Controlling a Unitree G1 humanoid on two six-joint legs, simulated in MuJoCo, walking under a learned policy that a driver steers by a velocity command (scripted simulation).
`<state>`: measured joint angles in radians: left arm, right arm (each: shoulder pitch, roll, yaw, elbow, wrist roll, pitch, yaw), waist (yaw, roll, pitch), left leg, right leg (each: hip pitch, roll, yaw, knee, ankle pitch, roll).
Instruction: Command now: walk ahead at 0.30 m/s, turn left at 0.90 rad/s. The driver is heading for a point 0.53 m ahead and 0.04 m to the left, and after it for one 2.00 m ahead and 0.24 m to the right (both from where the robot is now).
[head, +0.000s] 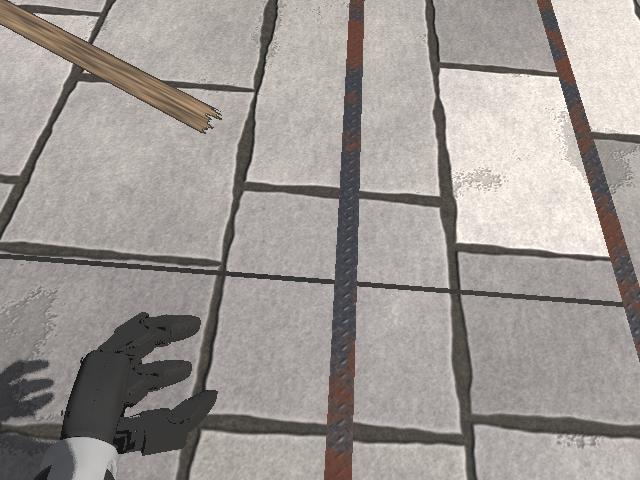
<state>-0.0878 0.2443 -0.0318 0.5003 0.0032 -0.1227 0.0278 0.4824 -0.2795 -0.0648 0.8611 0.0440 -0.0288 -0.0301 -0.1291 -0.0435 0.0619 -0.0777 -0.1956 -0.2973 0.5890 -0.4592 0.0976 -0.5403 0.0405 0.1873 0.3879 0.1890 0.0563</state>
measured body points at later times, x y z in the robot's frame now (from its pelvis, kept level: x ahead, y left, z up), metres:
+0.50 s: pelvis +0.12 -0.02 +0.01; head +0.15 +0.03 +0.45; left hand +0.12 +0.31 -0.11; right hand +0.43 -0.18 -0.05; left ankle +0.11 +0.09 -0.73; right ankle +0.20 -0.15 -0.72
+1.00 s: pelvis +0.22 -0.04 +0.00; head +0.23 -0.07 +0.45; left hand +0.32 +0.27 -0.08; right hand +0.37 -0.32 -0.12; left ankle +0.11 +0.09 -0.71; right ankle +0.23 -0.13 -0.73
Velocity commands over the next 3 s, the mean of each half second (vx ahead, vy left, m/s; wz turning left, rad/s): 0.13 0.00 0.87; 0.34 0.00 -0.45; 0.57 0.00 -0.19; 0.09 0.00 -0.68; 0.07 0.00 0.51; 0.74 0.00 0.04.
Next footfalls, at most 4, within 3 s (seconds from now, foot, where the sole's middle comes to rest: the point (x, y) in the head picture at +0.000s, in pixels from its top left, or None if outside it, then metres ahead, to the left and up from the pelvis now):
0.02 right None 0.24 -0.14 -0.76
0.48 left None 0.14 0.11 -0.76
0.98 right None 0.26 -0.14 -0.76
1.40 left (266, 355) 0.71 0.02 -0.76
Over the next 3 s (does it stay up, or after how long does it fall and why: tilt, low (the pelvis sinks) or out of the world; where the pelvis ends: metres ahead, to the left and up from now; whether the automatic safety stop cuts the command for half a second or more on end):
stays up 1.00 -0.11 -0.02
